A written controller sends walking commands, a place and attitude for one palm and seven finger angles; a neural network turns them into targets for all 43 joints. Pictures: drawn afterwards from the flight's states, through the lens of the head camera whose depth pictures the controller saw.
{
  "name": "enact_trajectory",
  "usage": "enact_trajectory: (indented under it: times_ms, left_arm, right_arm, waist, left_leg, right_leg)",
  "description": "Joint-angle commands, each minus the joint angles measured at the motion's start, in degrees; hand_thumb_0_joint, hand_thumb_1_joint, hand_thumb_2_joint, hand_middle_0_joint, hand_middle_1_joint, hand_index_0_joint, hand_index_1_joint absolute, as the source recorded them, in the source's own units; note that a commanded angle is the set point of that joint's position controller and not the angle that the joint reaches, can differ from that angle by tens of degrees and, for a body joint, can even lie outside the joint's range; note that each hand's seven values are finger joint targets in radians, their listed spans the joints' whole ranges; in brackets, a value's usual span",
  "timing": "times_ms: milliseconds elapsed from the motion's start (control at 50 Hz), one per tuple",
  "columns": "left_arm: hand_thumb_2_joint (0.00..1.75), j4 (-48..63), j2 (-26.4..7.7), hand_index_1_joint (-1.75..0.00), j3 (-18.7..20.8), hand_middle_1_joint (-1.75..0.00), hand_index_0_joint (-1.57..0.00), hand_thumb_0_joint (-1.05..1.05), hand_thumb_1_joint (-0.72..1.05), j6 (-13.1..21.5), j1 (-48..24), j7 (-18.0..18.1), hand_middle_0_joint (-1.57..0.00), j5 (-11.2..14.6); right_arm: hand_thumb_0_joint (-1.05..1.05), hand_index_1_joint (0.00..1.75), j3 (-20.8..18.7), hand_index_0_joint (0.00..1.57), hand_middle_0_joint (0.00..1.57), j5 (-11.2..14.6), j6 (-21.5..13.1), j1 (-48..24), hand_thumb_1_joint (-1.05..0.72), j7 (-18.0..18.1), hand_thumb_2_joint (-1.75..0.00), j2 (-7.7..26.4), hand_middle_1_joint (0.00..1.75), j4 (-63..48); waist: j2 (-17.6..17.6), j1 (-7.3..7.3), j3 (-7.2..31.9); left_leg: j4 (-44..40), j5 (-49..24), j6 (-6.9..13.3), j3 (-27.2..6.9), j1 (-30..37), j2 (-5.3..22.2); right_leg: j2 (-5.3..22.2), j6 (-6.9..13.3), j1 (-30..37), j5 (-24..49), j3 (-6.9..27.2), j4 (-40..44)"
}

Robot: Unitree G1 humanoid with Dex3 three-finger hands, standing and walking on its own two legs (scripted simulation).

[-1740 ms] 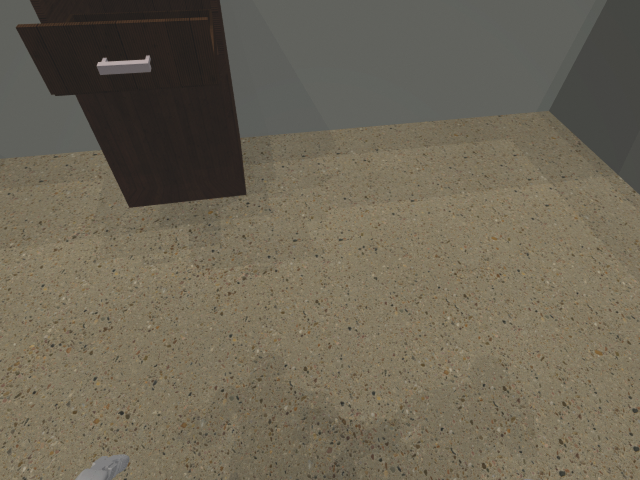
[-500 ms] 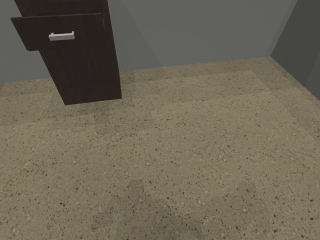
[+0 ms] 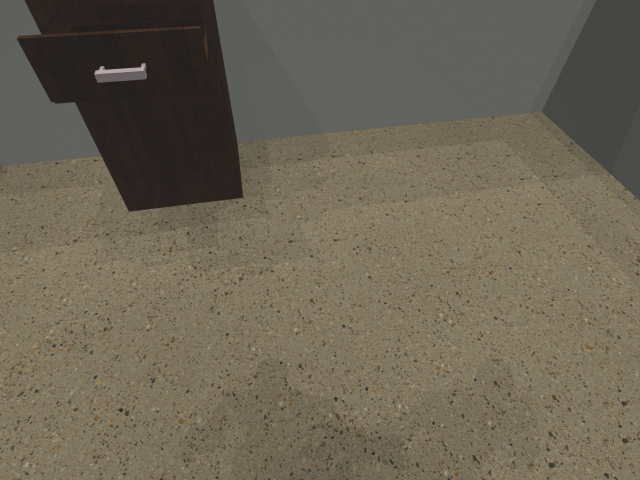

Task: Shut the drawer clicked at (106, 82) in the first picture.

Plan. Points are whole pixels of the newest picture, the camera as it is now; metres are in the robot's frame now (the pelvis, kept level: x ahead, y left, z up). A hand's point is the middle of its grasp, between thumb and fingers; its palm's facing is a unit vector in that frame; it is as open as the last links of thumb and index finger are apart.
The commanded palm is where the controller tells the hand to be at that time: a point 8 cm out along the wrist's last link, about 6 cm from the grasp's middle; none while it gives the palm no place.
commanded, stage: walk to a spot facing it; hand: left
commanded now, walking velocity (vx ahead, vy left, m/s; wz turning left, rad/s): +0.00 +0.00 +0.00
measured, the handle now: (122, 71) +1.11 +0.63 -0.04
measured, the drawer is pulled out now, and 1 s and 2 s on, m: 0.21 0.21 0.21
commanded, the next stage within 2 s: turn to face it in 1.36 s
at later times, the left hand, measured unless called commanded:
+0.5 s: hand out of the picture +0.00 +0.25 -0.21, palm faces +0.19 -0.96 -0.18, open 7.4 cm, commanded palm none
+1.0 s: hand (144, 359) +0.33 +0.33 -0.17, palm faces +0.28 -0.95 -0.16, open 7.4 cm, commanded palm none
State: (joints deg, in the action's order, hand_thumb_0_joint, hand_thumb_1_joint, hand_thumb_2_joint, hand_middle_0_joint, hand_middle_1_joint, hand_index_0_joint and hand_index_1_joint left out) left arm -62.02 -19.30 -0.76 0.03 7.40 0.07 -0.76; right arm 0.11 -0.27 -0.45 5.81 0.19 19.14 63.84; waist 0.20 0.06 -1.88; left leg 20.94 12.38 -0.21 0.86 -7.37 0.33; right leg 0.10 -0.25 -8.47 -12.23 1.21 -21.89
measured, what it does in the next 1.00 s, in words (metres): walks ahead, turning left: left foot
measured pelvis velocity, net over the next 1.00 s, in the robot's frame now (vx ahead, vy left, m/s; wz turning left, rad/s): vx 0.25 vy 0.13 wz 0.36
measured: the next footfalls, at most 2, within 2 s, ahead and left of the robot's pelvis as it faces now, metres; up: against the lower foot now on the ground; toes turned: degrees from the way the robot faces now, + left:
left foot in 0.48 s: +0.11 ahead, +0.16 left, +0.00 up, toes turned +17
right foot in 1.06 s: +0.47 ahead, +0.08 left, +0.00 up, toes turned +16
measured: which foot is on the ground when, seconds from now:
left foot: down 0.00-0.24, up 0.26-0.46, down 0.48-1.00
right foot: down 0.00-0.48, up 0.50-1.00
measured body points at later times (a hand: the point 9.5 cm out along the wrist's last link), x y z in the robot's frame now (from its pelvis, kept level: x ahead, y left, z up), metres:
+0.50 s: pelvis +0.06 +0.06 -0.03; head +0.07 +0.10 +0.42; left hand +0.00 +0.30 -0.20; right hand +0.12 -0.20 -0.16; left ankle +0.07 +0.15 -0.75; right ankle +0.00 -0.12 -0.74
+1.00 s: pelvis +0.25 +0.13 -0.02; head +0.28 +0.14 +0.43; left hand +0.31 +0.38 -0.16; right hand +0.23 -0.10 -0.17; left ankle +0.07 +0.15 -0.75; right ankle +0.42 +0.05 -0.72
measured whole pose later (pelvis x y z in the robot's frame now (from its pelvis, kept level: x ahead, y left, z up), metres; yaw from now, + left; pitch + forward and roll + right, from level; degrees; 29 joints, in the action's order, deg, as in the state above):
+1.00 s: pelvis +0.25 +0.13 -0.02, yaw +21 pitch +1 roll +0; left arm -55.5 -9.5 2.1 0.5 3.8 -0.8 -1.2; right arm -1.9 -0.9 -4.2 26.3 1.7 6.5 63.9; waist 0.5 4.6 -3.2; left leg 16.3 23.0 4.6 -3.0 6.7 -4.5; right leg 4.2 -1.8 -31.6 -10.6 -4.9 -40.1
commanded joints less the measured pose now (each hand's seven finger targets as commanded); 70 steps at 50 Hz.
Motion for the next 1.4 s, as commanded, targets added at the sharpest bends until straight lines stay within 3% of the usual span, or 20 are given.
enact_trajectory:
  times_ms: [0, 100, 180, 260, 360, 420, 440, 460, 480, 500, 580, 780, 920, 1000, 1020, 1040, 1060, 1120, 1200, 1380]
  left_arm:
    - [0.90, 3.6, -11.8, -0.30, 2.6, -0.30, -0.20, 0.00, 0.90, 1.6, -2.0, 0.7, -0.20, 0.1]
    - [0.90, 2.8, -8.4, -0.30, 2.1, -0.30, -0.20, 0.00, 0.90, 1.2, -0.3, 0.9, -0.20, 0.3]
    - [0.90, 2.4, -6.4, -0.30, 2.3, -0.30, -0.20, 0.00, 0.90, -0.5, 4.7, 0.5, -0.20, -0.4]
    - [0.90, 3.7, -10.1, -0.30, 4.7, -0.30, -0.20, 0.00, 0.90, 0.2, 11.4, 0.8, -0.20, -0.9]
    - [0.90, 5.9, -7.9, -0.30, 5.4, -0.30, -0.20, 0.00, 0.90, 2.3, 7.7, 0.8, -0.20, -1.3]
    - [0.90, 5.7, -6.8, -0.30, 5.7, -0.30, -0.20, 0.00, 0.90, 1.9, 7.7, 0.4, -0.20, -0.5]
    - [0.90, 6.3, -4.0, -0.30, 5.2, -0.30, -0.20, 0.00, 0.90, 1.7, 7.8, 0.0, -0.20, -0.3]
    - [0.90, 9.5, 0.8, -0.30, 4.3, -0.30, -0.20, 0.00, 0.90, 1.4, 6.8, -0.6, -0.20, 0.4]
    - [0.90, 11.9, 0.8, -0.30, 4.0, -0.30, -0.20, 0.00, 0.90, 1.3, 2.4, -0.3, -0.20, -0.3]
    - [0.90, 11.4, 0.2, -0.30, 4.5, -0.30, -0.20, 0.00, 0.90, 1.4, 1.6, -0.4, -0.20, -0.5]
    - [0.90, 7.3, 2.3, -0.30, 4.7, -0.30, -0.20, 0.00, 0.90, 1.6, 6.4, -1.2, -0.20, -1.2]
    - [0.90, 9.8, 4.2, -0.30, 4.4, -0.30, -0.20, 0.00, 0.90, 1.5, -1.8, -0.8, -0.20, -0.8]
    - [0.90, 12.6, 6.1, -0.30, 3.7, -0.30, -0.20, 0.00, 0.90, 2.6, -10.6, -0.8, -0.20, -0.2]
    - [0.90, 7.7, 2.8, -0.30, 5.0, -0.30, -0.20, 0.00, 0.90, 3.8, 7.7, -0.1, -0.20, -0.6]
    - [0.90, 5.3, -0.8, -0.30, 6.1, -0.30, -0.20, 0.00, 0.90, 4.5, 16.4, 0.3, -0.20, -1.1]
    - [0.90, 3.9, -6.4, -0.30, 7.4, -0.30, -0.20, 0.00, 0.90, 4.8, 22.7, 1.1, -0.20, -1.5]
    - [0.90, 3.2, -7.2, -0.30, 7.5, -0.30, -0.20, 0.00, 0.90, 4.4, 22.7, 0.9, -0.20, -0.3]
    - [0.90, 5.6, 1.8, -0.30, 5.2, -0.30, -0.20, 0.00, 0.90, 4.6, 9.5, 0.8, -0.20, -0.4]
    - [0.90, 4.8, 4.9, -0.30, 4.1, -0.30, -0.20, 0.00, 0.90, 5.4, 9.9, 0.8, -0.20, -0.8]
    - [0.90, 4.0, 1.2, -0.30, 4.7, -0.30, -0.20, 0.00, 0.90, 5.2, 15.5, 1.2, -0.20, -0.7]
  right_arm:
    - [0.00, 0.30, -2.1, 0.20, 0.20, -0.2, -1.6, -2.1, -0.90, 0.6, -0.90, 12.0, 0.30, -3.7]
    - [0.00, 0.30, -1.2, 0.20, 0.20, -0.3, -1.3, -0.8, -0.90, 0.6, -0.90, 8.5, 0.30, -3.0]
    - [0.00, 0.30, -0.7, 0.20, 0.20, -1.0, 0.5, 2.1, -0.90, -0.2, -0.90, 4.7, 0.30, -3.2]
    - [0.00, 0.30, -1.9, 0.20, 0.20, -0.9, 0.9, -0.5, -0.90, -0.7, -0.90, 4.0, 0.30, -8.0]
    - [0.00, 0.30, -2.4, 0.20, 0.20, -0.3, -0.3, 3.9, -0.90, -2.3, -0.90, 0.1, 0.30, -9.5]
    - [0.00, 0.30, -3.0, 0.20, 0.20, -0.7, -0.7, 14.8, -0.90, -2.1, -0.90, -0.1, 0.30, -6.7]
    - [0.00, 0.30, -4.1, 0.20, 0.20, -0.8, -1.1, 22.4, -0.90, -1.6, -0.90, 3.4, 0.30, -4.7]
    - [0.00, 0.30, -5.9, 0.20, 0.20, -1.5, -1.5, 28.2, -0.90, -1.0, -0.90, 9.3, 0.30, -3.9]
    - [0.00, 0.30, -5.8, 0.20, 0.20, -1.1, -1.4, 29.5, -0.90, -0.3, -0.90, 10.4, 0.30, -3.3]
    - [0.00, 0.30, -5.3, 0.20, 0.20, -0.7, -1.1, 24.9, -0.90, -0.1, -0.90, 8.1, 0.30, -4.2]
    - [0.00, 0.30, -3.6, 0.20, 0.20, -0.8, -3.7, 16.8, -0.90, 0.7, -0.90, 0.8, 0.30, -6.3]
    - [0.00, 0.30, -3.8, 0.20, 0.20, 0.0, -4.8, 24.8, -0.90, 1.4, -0.90, -3.2, 0.30, -1.9]
    - [0.00, 0.30, -3.6, 0.20, 0.20, -0.8, -4.4, 27.2, -0.90, 2.0, -0.90, -3.4, 0.30, -0.3]
    - [0.00, 0.30, -4.5, 0.20, 0.20, -0.3, -4.2, 22.9, -0.90, 2.2, -0.90, -0.9, 0.30, -1.0]
    - [0.00, 0.30, -4.3, 0.20, 0.20, 0.1, -4.4, 22.5, -0.90, 1.6, -0.90, -1.7, 0.30, -1.8]
    - [0.00, 0.30, -3.8, 0.20, 0.20, 0.7, -4.7, 26.4, -0.90, 1.0, -0.90, -5.5, 0.30, -3.4]
    - [0.00, 0.30, -4.1, 0.20, 0.20, 0.4, -4.5, 23.1, -0.90, 1.0, -0.90, -4.5, 0.30, -3.9]
    - [0.00, 0.30, -4.0, 0.20, 0.20, -0.8, -3.0, 15.3, -0.90, -0.3, -0.90, -7.2, 0.30, -4.7]
    - [0.00, 0.30, -3.6, 0.20, 0.20, -1.1, -0.4, 16.7, -0.90, -1.0, -0.90, -8.8, 0.30, -4.5]
    - [0.00, 0.30, -2.9, 0.20, 0.20, -0.9, -0.4, -0.9, -0.90, -3.5, -0.90, -8.1, 0.30, -11.7]
  waist:
    - [0.4, -0.12, 4.9]
    - [0.1, -0.16, 6.2]
    - [2.2, -1.45, -0.9]
    - [12.0, -4.58, -5.5]
    - [7.1, -0.21, -3.1]
    - [3.4, 4.10, 0.4]
    - [-7.2, 7.07, 2.6]
    - [-25.0, 8.68, 1.8]
    - [-18.2, 8.32, 1.3]
    - [-9.1, 5.79, -1.1]
    - [-2.4, 0.86, -2.5]
    - [-5.5, 2.61, -4.1]
    - [-6.4, 4.91, -6.1]
    - [-4.2, -4.12, 2.5]
    - [0.4, -7.62, 8.3]
    - [13.8, -7.56, 16.9]
    - [9.7, -7.24, 14.5]
    - [3.1, -1.84, -3.2]
    - [6.3, 1.77, -2.6]
    - [6.4, -1.38, -4.1]
  left_leg:
    - [-2.9, -11.8, 1.9, -5.4, 2.1, 7.0]
    - [-2.3, -11.9, 1.5, -5.0, 2.3, 6.8]
    - [1.5, 10.1, 1.9, -5.2, -9.0, 3.8]
    - [27.6, 17.8, 1.0, -0.8, -25.3, 2.0]
    - [22.2, 14.0, 0.7, 1.4, -19.1, 5.3]
    - [11.0, 3.5, 0.9, 8.3, -0.7, 0.3]
    - [6.1, 7.1, 2.3, 1.6, 7.8, 2.6]
    - [-5.3, 12.1, 8.2, -26.8, 11.6, 19.0]
    - [-11.0, 12.6, 12.1, -37.2, 9.3, 23.8]
    - [-10.9, 18.8, 12.8, -33.1, 4.1, 22.7]
    - [-10.4, 3.4, 9.8, -19.3, -3.0, 14.5]
    - [-8.8, -24.2, 9.3, -11.5, 10.8, 10.7]
    - [-5.0, -37.5, 8.8, -10.5, 11.2, 10.6]
    - [14.7, -51.7, 5.7, -8.5, 7.1, 8.9]
    - [28.4, -38.2, 4.3, -7.4, -5.3, 6.6]
    - [48.1, 8.9, 2.1, -3.2, -21.7, -4.9]
    - [58.1, 18.2, 3.6, -5.4, -23.6, -2.6]
    - [57.3, 6.2, 3.6, -4.5, -24.6, 4.8]
    - [51.3, 1.6, 1.3, -1.9, -23.9, 6.0]
    - [24.8, -5.0, 0.2, 6.2, -25.1, 5.4]
  right_leg:
    - [6.5, 1.8, 1.2, 12.1, 5.0, 2.7]
    - [6.7, 1.1, 2.8, 11.4, 3.8, 2.4]
    - [7.4, 1.4, 0.4, -15.6, 5.6, 4.3]
    - [21.8, 9.8, 3.7, -25.3, 19.9, 14.9]
    - [20.2, 7.9, 2.9, -3.5, 3.0, 7.2]
    - [15.0, 3.4, -5.6, -2.2, -7.6, -4.9]
    - [11.2, 1.2, -12.0, -3.0, -11.3, -20.7]
    - [2.7, -3.1, -28.9, -23.7, -12.6, -40.8]
    - [2.7, -1.9, -34.1, -24.2, -3.7, -48.9]
    - [6.1, -0.8, -33.5, -18.5, -1.1, -50.9]
    - [8.2, -2.5, -28.4, -4.1, -1.0, -48.2]
    - [6.9, -4.7, -36.8, 2.9, -4.3, -36.9]
    - [3.6, -1.3, -26.8, 1.7, -7.0, -17.6]
    - [-0.1, 1.9, -1.4, 5.1, -8.0, -8.6]
    - [7.5, 4.9, 15.6, 8.3, 0.1, -8.1]
    - [26.2, 11.5, 30.2, 14.9, 26.1, -3.4]
    - [29.3, 13.8, 23.4, 9.0, 30.9, 2.3]
    - [22.6, 8.6, -3.3, -7.1, 15.6, 9.2]
    - [17.9, 5.2, -7.5, 7.6, -2.0, 9.5]
    - [16.8, 4.6, 1.4, 24.5, -13.6, 7.3]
